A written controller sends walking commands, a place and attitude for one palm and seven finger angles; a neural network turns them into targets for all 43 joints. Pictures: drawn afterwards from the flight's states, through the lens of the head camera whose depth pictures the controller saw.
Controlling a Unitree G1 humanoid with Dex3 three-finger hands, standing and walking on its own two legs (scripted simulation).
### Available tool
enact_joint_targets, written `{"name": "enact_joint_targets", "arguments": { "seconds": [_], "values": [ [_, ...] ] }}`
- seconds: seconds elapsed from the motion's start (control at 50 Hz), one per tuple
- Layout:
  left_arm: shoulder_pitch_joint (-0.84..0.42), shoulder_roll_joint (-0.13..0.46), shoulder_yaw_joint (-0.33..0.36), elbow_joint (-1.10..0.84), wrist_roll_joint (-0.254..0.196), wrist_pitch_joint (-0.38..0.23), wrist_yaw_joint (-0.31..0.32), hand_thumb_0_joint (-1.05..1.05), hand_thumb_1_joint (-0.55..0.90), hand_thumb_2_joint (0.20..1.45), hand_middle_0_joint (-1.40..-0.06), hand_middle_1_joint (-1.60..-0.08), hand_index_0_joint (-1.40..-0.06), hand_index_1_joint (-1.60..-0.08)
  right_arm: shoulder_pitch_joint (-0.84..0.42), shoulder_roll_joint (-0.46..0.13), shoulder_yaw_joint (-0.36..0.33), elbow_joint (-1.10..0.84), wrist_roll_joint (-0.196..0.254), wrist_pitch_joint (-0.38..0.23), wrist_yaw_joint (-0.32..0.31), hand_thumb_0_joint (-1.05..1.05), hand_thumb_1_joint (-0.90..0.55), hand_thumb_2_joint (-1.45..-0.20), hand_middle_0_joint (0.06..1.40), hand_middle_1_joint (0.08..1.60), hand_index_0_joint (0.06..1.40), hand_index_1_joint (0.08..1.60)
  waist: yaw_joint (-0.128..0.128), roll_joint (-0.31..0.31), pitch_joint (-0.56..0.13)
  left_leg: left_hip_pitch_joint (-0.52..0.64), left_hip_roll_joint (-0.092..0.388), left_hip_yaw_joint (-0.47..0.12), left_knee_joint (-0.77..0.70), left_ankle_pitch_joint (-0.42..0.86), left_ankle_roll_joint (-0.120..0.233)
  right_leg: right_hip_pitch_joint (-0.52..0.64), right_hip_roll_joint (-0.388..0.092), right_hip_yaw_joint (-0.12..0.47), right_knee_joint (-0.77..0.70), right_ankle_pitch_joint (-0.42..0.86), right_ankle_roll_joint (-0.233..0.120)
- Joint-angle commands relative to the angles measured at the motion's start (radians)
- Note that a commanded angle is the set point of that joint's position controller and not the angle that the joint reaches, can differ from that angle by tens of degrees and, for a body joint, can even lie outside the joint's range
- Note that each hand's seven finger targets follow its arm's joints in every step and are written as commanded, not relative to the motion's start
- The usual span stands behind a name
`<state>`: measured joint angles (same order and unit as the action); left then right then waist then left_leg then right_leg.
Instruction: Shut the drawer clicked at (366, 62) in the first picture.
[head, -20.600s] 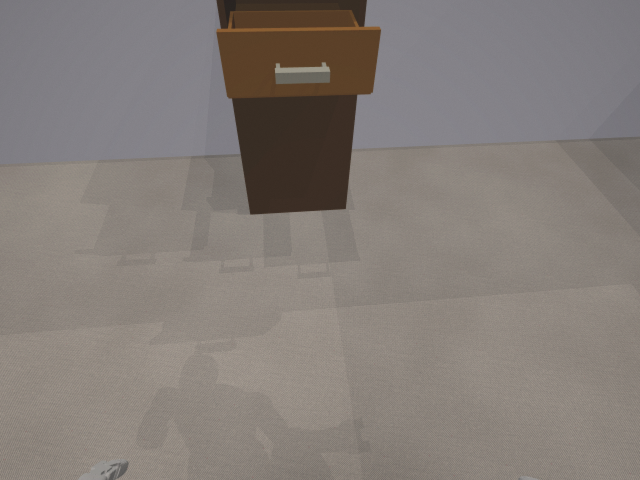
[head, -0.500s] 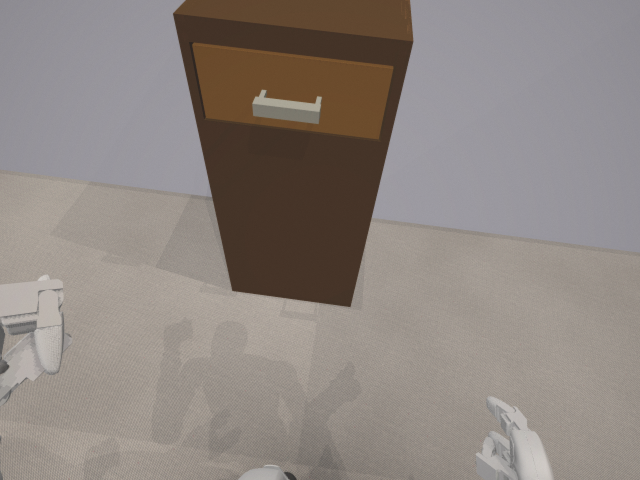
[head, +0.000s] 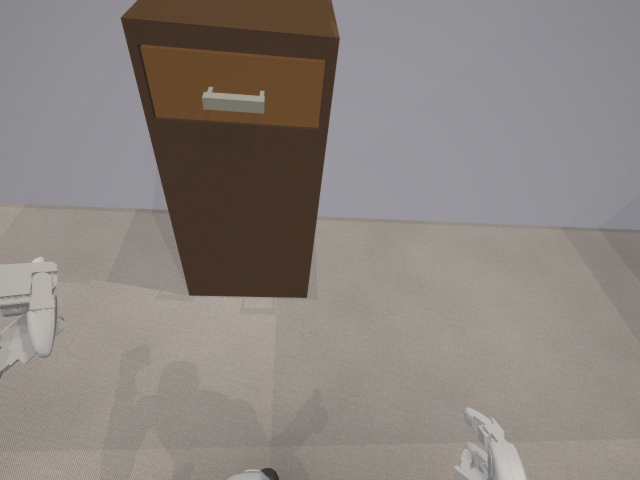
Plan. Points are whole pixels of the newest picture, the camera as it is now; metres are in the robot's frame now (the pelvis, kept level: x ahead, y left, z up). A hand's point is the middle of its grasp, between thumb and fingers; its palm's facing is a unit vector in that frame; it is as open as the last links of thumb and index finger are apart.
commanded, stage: stop stepping back and stand still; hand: left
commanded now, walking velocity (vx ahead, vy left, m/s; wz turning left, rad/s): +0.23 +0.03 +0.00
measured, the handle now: (235, 97) +0.85 +0.23 +0.06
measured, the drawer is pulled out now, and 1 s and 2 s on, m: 0.00 0.00 0.00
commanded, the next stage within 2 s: let the arm hang, fingers relaxed in 1.06 s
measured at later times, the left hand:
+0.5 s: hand out of the picture +0.10 +0.26 +0.21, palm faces +0.34 -0.83 -0.44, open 3.2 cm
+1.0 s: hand out of the picture +0.11 +0.30 +0.20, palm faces +0.40 -0.76 -0.51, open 3.2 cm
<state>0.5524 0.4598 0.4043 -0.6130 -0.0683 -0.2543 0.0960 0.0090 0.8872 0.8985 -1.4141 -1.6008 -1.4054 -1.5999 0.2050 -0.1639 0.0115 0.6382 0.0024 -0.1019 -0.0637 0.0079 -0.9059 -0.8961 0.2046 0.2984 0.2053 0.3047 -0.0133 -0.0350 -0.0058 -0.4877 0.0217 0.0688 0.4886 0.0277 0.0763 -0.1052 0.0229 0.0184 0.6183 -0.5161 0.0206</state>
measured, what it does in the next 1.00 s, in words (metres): steps on the spot: left foot, then right foot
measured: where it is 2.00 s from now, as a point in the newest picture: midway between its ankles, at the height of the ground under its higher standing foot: outside the picture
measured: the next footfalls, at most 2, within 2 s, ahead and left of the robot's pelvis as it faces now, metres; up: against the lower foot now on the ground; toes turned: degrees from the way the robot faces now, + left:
left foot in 0.26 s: +0.01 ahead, +0.14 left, +0.00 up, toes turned +3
right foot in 0.58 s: -0.03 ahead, -0.06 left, +0.00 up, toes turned +2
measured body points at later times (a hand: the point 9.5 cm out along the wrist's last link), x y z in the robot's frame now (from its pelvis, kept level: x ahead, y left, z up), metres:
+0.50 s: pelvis -0.09 +0.03 +0.02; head -0.09 +0.06 +0.47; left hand +0.07 +0.31 +0.23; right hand +0.08 -0.16 -0.04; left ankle -0.03 +0.14 -0.72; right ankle -0.06 -0.07 -0.68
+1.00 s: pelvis -0.08 +0.05 +0.02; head -0.05 +0.06 +0.46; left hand +0.08 +0.34 +0.23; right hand +0.11 -0.18 -0.06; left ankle -0.06 +0.17 -0.72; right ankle -0.07 -0.06 -0.72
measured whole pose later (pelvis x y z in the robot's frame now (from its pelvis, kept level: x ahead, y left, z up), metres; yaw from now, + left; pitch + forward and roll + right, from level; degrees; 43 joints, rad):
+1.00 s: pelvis -0.08 +0.05 +0.02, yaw +4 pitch -1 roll +0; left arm 0.60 0.45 0.42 -0.62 -0.02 -0.24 0.15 0.01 0.89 0.90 -1.41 -1.60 -1.40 -1.60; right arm 0.20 -0.19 -0.01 0.59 0.01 -0.14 -0.06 0.01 -0.91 -0.90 0.20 0.30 0.20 0.30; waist -0.02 -0.04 0.07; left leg -0.27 0.02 0.06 0.54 -0.26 0.00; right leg -0.23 -0.01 -0.06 0.54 -0.27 -0.01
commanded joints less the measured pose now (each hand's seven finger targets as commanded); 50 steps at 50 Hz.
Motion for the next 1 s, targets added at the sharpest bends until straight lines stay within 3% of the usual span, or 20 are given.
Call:
{"name": "enact_joint_targets", "arguments": {
  "seconds": [0.0,0.02,0.04,0.06,0.1,0.14,0.22,0.26,0.32,0.4,0.5,0.52,0.54,0.56,0.6,0.66,0.76,0.82,0.88,0.98],
  "values": [
    [0.107,0.135,0.167,-0.130,-0.010,-0.018,0.034,0.000,0.900,0.900,-1.400,-1.600,-1.400,-1.600,-0.128,-0.175,-0.046,-0.206,-0.011,-0.046,-0.009,0.000,-0.900,-0.900,0.200,0.300,0.200,0.300,0.038,0.350,-0.024,-0.068,0.128,-0.283,-0.442,-0.765,-0.114,0.062,0.088,-0.129,-0.064,-0.099,-0.067],
    [0.151,0.138,0.169,-0.124,-0.008,-0.020,0.030,0.000,0.900,0.900,-1.400,-1.600,-1.400,-1.600,-0.117,-0.161,-0.048,-0.210,-0.009,-0.029,-0.005,0.000,-0.900,-0.900,0.200,0.300,0.200,0.300,0.043,0.283,-0.025,-0.107,0.062,-0.168,-0.305,-0.678,-0.139,0.098,0.048,-0.085,-0.167,-0.081,-0.077],
    [0.191,0.155,0.172,-0.129,-0.001,-0.025,0.028,0.000,0.900,0.900,-1.400,-1.600,-1.400,-1.600,-0.088,-0.150,-0.057,-0.205,0.008,-0.013,0.002,0.000,-0.900,-0.900,0.200,0.300,0.200,0.300,0.040,0.001,-0.019,0.043,-0.068,-0.013,0.147,-0.502,-0.133,-0.166,-0.107,0.069,-0.384,-0.188,-0.113],
    [0.200,0.157,0.160,-0.160,-0.017,-0.029,0.027,0.000,0.900,0.900,-1.400,-1.600,-1.400,-1.600,-0.100,-0.152,-0.075,-0.194,0.014,-0.002,0.003,0.000,-0.900,-0.900,0.200,0.300,0.200,0.300,0.039,-0.277,0.053,0.098,-0.106,-0.087,0.602,-0.418,-0.122,-0.518,-0.356,0.405,-0.569,-0.348,-0.188],
    [0.109,0.158,0.168,-0.260,-0.007,-0.030,0.031,0.000,0.900,0.900,-1.400,-1.600,-1.400,-1.600,-0.066,-0.154,-0.082,-0.146,0.012,0.005,0.011,0.000,-0.900,-0.900,0.200,0.300,0.200,0.300,-0.011,-0.177,0.041,-0.081,-0.022,-0.152,0.803,-0.320,-0.105,-0.479,-0.366,0.288,-0.481,-0.163,-0.245],
    [0.052,0.104,0.114,-0.184,0.017,-0.034,0.042,0.000,0.900,0.900,-1.400,-1.600,-1.400,-1.600,-0.074,-0.128,-0.054,-0.170,0.004,-0.024,0.000,0.000,-0.900,-0.900,0.200,0.300,0.200,0.300,-0.028,-0.103,0.038,0.009,0.067,-0.107,0.424,-0.371,-0.079,-0.341,-0.259,0.102,-0.384,-0.032,-0.153],
    [-0.088,0.029,0.010,-0.121,0.043,-0.039,0.077,0.000,0.900,0.900,-1.400,-1.600,-1.400,-1.600,-0.029,-0.175,-0.067,-0.112,-0.002,-0.106,-0.045,0.000,-0.900,-0.900,0.200,0.300,0.200,0.300,-0.011,0.127,0.002,0.305,0.029,-0.040,-0.095,-0.313,-0.039,-0.240,-0.145,-0.012,-0.119,0.125,-0.084],
    [-0.162,0.053,0.011,-0.205,0.054,-0.051,0.092,0.000,0.900,0.900,-1.400,-1.600,-1.400,-1.600,-0.014,-0.212,-0.076,-0.145,0.004,-0.121,-0.049,0.000,-0.900,-0.900,0.200,0.300,0.200,0.300,-0.008,0.396,-0.039,0.427,0.255,-0.419,-0.180,-0.271,0.058,-0.412,-0.023,-0.076,0.173,0.010,-0.017],
    [-0.123,0.126,0.079,-0.314,0.042,-0.054,0.080,0.000,0.900,0.900,-1.400,-1.600,-1.400,-1.600,-0.025,-0.154,-0.064,-0.129,-0.016,-0.138,-0.021,0.000,-0.900,-0.900,0.200,0.300,0.200,0.300,-0.015,0.263,-0.076,0.398,0.295,-0.555,-0.252,-0.224,0.070,-0.435,-0.041,0.010,0.405,-0.016,-0.026],
    [0.161,0.079,0.077,-0.320,0.029,-0.024,0.067,0.000,0.900,0.900,-1.400,-1.600,-1.400,-1.600,-0.072,-0.149,-0.056,-0.164,0.000,-0.113,0.026,0.000,-0.900,-0.900,0.200,0.300,0.200,0.300,0.008,0.255,-0.080,0.201,0.210,-0.285,-0.285,-0.466,0.047,-0.254,-0.035,-0.067,0.240,0.137,-0.021],
    [0.163,0.076,0.104,-0.130,0.031,0.019,0.078,0.000,0.900,0.900,-1.400,-1.600,-1.400,-1.600,-0.109,-0.140,-0.049,-0.191,-0.016,-0.018,0.003,0.000,-0.900,-0.900,0.200,0.300,0.200,0.300,0.014,0.254,-0.005,-0.158,0.175,-0.180,-0.264,-0.782,-0.015,0.110,0.031,-0.162,-0.020,0.024,-0.067],
    [0.148,0.080,0.106,-0.091,0.034,0.030,0.078,0.000,0.900,0.900,-1.400,-1.600,-1.400,-1.600,-0.111,-0.140,-0.053,-0.190,-0.014,-0.002,-0.005,0.000,-0.900,-0.900,0.200,0.300,0.200,0.300,0.022,0.146,0.005,-0.206,0.131,-0.143,-0.116,-0.752,-0.029,0.150,0.007,-0.094,-0.121,-0.015,-0.088],
    [0.109,0.092,0.102,-0.066,0.036,0.042,0.077,0.000,0.900,0.900,-1.400,-1.600,-1.400,-1.600,-0.108,-0.127,-0.056,-0.190,-0.010,0.015,-0.009,0.000,-0.900,-0.900,0.200,0.300,0.200,0.300,0.021,-0.106,0.027,-0.220,0.036,-0.068,0.181,-0.669,-0.049,0.066,-0.116,0.118,-0.310,-0.112,-0.143],
    [0.070,0.109,0.102,-0.072,0.024,0.050,0.070,0.000,0.900,0.900,-1.400,-1.600,-1.400,-1.600,-0.097,-0.126,-0.061,-0.185,0.000,0.021,-0.012,0.000,-0.900,-0.900,0.200,0.300,0.200,0.300,0.012,-0.332,0.034,-0.217,-0.044,-0.044,0.508,-0.536,-0.067,-0.074,-0.347,0.497,-0.513,-0.252,-0.228],
    [-0.068,0.168,0.138,-0.144,0.010,0.008,0.059,0.000,0.900,0.900,-1.400,-1.600,-1.400,-1.600,-0.094,-0.151,-0.059,-0.135,-0.029,0.003,0.001,0.000,-0.900,-0.900,0.200,0.300,0.200,0.300,-0.027,-0.156,0.016,-0.109,0.006,-0.061,0.685,-0.390,-0.092,-0.187,-0.351,0.358,-0.447,0.155,-0.242],
    [-0.027,0.041,0.034,-0.035,0.029,0.022,0.063,0.000,0.900,0.900,-1.400,-1.600,-1.400,-1.600,-0.086,-0.142,-0.059,-0.134,-0.006,-0.018,-0.015,0.000,-0.900,-0.900,0.200,0.300,0.200,0.300,-0.018,-0.109,0.010,-0.007,0.021,-0.046,0.477,-0.365,-0.077,-0.230,-0.279,0.231,-0.438,-0.096,-0.177],
    [-0.089,0.060,0.002,-0.230,0.055,-0.016,0.088,0.000,0.900,0.900,-1.400,-1.600,-1.400,-1.600,-0.101,-0.145,-0.051,-0.141,-0.016,-0.081,-0.038,0.000,-0.900,-0.900,0.200,0.300,0.200,0.300,0.011,-0.020,-0.007,0.279,-0.014,0.023,-0.011,-0.291,-0.037,-0.181,-0.222,0.089,-0.303,0.144,-0.131],
    [-0.041,0.097,0.057,-0.311,0.056,-0.044,0.095,0.000,0.900,0.900,-1.400,-1.600,-1.400,-1.600,-0.079,-0.182,-0.064,-0.173,-0.008,-0.090,-0.034,0.000,-0.900,-0.900,0.200,0.300,0.200,0.300,0.024,0.293,-0.060,0.417,0.186,-0.268,-0.120,-0.022,0.032,-0.239,-0.065,-0.032,-0.007,0.259,-0.023],
    [0.055,0.132,0.129,-0.257,0.052,-0.048,0.081,0.000,0.900,0.900,-1.400,-1.600,-1.400,-1.600,-0.062,-0.150,-0.060,-0.161,-0.011,-0.096,-0.009,0.000,-0.900,-0.900,0.200,0.300,0.200,0.300,0.022,0.368,-0.036,0.344,0.203,-0.265,-0.167,0.142,0.031,-0.217,-0.036,-0.076,0.042,0.071,-0.017],
    [0.187,0.071,0.121,-0.106,0.028,-0.044,0.067,0.000,0.900,0.900,-1.400,-1.600,-1.400,-1.600,-0.052,-0.148,-0.067,-0.176,0.015,-0.061,0.014,0.000,-0.900,-0.900,0.200,0.300,0.200,0.300,0.003,0.048,-0.074,0.161,0.071,-0.077,0.014,-0.091,-0.042,0.040,-0.109,0.049,-0.227,0.532,-0.040]
  ]
}}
